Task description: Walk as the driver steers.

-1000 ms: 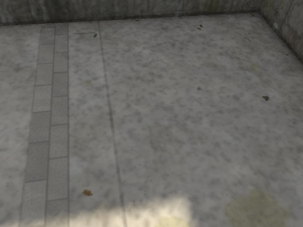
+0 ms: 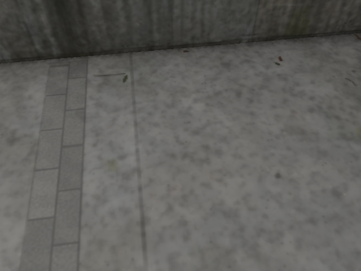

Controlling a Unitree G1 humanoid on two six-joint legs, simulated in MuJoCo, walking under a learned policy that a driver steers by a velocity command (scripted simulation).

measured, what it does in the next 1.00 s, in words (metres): walks ahead, turning left: left foot, then right foot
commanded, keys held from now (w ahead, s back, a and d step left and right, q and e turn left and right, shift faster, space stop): w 0.38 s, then w+q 0.62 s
